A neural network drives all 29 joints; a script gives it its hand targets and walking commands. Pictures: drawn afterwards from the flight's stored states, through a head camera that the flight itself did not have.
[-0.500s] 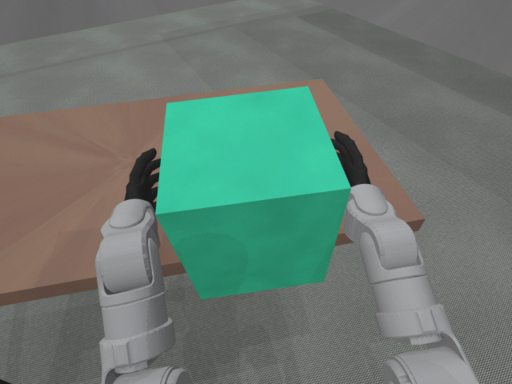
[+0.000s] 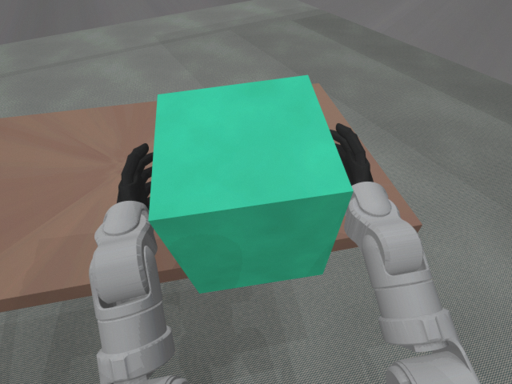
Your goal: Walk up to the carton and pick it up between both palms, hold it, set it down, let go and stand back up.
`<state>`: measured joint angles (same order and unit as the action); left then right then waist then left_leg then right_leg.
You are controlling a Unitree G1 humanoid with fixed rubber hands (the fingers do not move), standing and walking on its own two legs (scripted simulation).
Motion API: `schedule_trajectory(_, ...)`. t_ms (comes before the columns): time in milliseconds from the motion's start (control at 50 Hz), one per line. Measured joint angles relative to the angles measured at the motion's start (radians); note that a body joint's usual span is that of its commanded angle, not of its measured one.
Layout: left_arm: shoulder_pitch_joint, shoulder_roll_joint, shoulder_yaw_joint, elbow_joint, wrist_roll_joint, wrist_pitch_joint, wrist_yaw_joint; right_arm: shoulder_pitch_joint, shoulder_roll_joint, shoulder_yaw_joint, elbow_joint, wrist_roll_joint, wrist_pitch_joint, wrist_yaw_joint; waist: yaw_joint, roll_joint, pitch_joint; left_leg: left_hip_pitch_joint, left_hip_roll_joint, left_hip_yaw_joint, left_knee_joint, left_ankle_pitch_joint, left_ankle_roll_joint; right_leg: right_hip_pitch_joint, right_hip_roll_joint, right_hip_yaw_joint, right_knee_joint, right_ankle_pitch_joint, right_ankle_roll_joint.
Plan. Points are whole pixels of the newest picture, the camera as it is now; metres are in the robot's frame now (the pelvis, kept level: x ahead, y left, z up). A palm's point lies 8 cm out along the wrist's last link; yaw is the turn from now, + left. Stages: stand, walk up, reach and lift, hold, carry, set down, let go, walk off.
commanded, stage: hold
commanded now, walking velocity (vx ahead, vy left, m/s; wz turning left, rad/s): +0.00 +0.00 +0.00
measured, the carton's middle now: (248, 194) +0.36 +0.01 +0.14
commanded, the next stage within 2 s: none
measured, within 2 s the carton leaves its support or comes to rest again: neither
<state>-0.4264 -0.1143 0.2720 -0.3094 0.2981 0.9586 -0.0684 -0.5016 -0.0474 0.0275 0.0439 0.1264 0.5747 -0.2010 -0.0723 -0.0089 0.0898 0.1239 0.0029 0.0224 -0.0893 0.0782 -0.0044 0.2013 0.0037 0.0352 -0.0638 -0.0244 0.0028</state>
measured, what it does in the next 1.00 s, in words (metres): stands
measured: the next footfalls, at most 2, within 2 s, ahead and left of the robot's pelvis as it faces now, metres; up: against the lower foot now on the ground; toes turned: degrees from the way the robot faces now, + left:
none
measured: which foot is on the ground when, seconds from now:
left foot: down 0.00-1.00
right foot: down 0.00-1.00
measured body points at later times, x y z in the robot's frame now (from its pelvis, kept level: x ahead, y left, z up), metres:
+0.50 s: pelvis +0.00 +0.00 +0.00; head +0.00 -0.01 +0.45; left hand +0.35 +0.15 +0.17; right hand +0.36 -0.16 +0.17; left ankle +0.03 +0.12 -0.75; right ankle -0.03 -0.12 -0.75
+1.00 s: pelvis -0.01 +0.00 +0.00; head -0.02 -0.01 +0.45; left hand +0.36 +0.14 +0.17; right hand +0.36 -0.16 +0.16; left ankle +0.03 +0.12 -0.76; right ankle -0.03 -0.12 -0.76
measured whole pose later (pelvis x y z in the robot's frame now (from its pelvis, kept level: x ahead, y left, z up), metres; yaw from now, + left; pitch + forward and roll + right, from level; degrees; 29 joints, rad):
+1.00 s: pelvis -0.01 +0.00 +0.00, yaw -1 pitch -7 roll +0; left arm -0.57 -0.12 0.34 -0.05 0.33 0.91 -0.10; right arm -0.59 -0.02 -0.06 0.23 0.05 0.57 -0.16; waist -0.07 0.01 0.09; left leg 0.11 0.01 0.04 -0.09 0.09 0.00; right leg 0.16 0.01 0.05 -0.02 -0.03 0.00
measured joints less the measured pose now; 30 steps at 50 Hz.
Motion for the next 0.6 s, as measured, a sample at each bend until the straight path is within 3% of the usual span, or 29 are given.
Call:
schedule_trajectory(100, -0.036, 0.017, 0.019, 0.096, 0.008, 0.031, -0.033, -0.021, 0.012, -0.028, 0.102, -0.013, 0.012, 0.024, 0.003, 0.01, 0.039, 0.019, 0.004, -0.006, 0.0, 0.005, 0.0, 0.014, 0.004, -0.006, 0.014, -0.004, -0.003)
schedule_trajectory(180, -0.037, -0.003, 0.012, 0.072, -0.011, -0.002, 0.013, 0.01, 0.017, -0.025, 0.043, 0.001, -0.011, -0.006, 0.011, 0.028, 0.03, -0.017, 0.008, -0.002, -0.001, 0.015, 0.002, -0.031, 0.009, -0.002, 0.029, 0.0, -0.002)
schedule_trajectory(240, -0.062, -0.011, 0.018, 0.076, -0.021, -0.037, 0.019, -0.001, 0.015, -0.039, 0.014, -0.022, -0.021, -0.004, 0.01, 0.034, 0.005, -0.038, 0.01, -0.006, 0.0, 0.018, 0.002, -0.056, 0.011, -0.006, 0.041, -0.004, -0.002)
schedule_trajectory(380, -0.167, 0.01, 0.079, 0.292, 0.037, -0.063, -0.044, -0.109, 0.027, -0.097, 0.21, -0.089, -0.013, 0.045, 0.007, 0.026, -0.003, -0.019, 0.012, 0.009, 0.001, 0.009, 0.003, -0.043, 0.013, 0.009, 0.043, -0.009, -0.005)
schedule_trajectory(460, -0.087, -0.012, 0.051, 0.144, -0.006, -0.049, 0.004, -0.034, 0.019, -0.045, 0.089, -0.009, -0.022, -0.004, 0.011, 0.016, -0.004, -0.025, 0.012, 0.018, -0.001, 0.005, 0.0, -0.043, 0.011, 0.018, 0.021, 0.001, -0.004)
schedule_trajectory(520, -0.016, -0.016, 0.018, 0.022, -0.028, -0.038, 0.014, 0.016, 0.002, -0.005, -0.014, 0.017, -0.017, -0.023, 0.01, 0.008, -0.009, -0.017, 0.009, 0.013, -0.001, 0.0, -0.002, -0.029, 0.009, 0.013, 0.014, -0.002, -0.004)
schedule_trajectory(600, 0.002, 0.004, 0.007, 0.027, -0.006, -0.003, -0.003, 0.005, 0.001, 0.007, 0.018, 0.0, 0.013, -0.008, 0.004, 0.005, 0.003, 0.017, 0.005, 0.0, 0.0, -0.005, -0.003, 0.009, 0.005, 0.0, 0.016, -0.012, -0.004)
